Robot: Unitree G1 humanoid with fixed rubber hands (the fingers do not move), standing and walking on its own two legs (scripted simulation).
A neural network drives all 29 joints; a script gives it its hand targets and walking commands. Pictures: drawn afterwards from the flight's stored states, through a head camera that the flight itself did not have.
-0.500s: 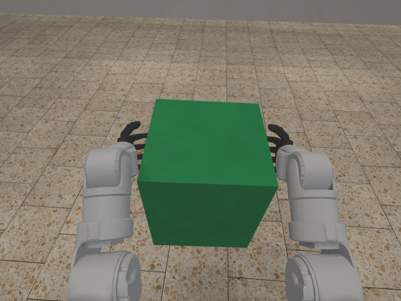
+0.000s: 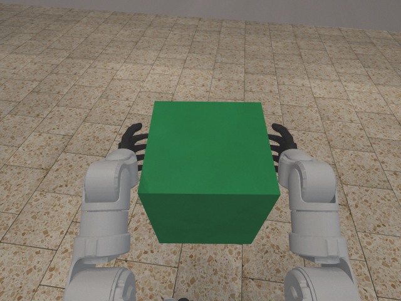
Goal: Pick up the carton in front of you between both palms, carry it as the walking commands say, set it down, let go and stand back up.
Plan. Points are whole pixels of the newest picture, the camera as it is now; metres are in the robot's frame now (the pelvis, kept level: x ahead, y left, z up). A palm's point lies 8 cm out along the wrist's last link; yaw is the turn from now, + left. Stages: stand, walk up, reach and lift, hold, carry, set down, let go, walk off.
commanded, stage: carry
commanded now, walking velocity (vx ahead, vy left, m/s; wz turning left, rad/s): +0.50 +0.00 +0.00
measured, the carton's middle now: (206, 177) +0.35 +0.01 +0.05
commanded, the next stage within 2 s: none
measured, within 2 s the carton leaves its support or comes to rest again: neither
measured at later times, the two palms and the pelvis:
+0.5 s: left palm (158, 95) +0.56 +0.14 +0.11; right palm (276, 99) +0.56 -0.16 +0.10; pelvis +0.28 -0.01 +0.01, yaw +1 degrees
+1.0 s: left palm (152, 91) +0.62 +0.17 +0.08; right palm (260, 92) +0.63 -0.13 +0.08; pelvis +0.36 +0.00 +0.02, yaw +2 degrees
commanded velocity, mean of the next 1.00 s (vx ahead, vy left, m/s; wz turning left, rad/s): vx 0.07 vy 0.00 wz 0.00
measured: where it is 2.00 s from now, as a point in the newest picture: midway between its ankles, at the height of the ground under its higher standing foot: (202, 284)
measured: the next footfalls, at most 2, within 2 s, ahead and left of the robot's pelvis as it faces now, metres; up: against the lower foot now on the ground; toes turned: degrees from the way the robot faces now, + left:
right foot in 0.46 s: +0.42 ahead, -0.10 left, +0.00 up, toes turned +12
left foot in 0.62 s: +0.31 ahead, +0.10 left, +0.00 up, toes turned +7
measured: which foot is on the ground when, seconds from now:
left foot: down 0.00-0.50, up 0.52-0.60, down 0.62-1.00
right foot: down 0.00-0.00, up 0.02-0.44, down 0.46-1.00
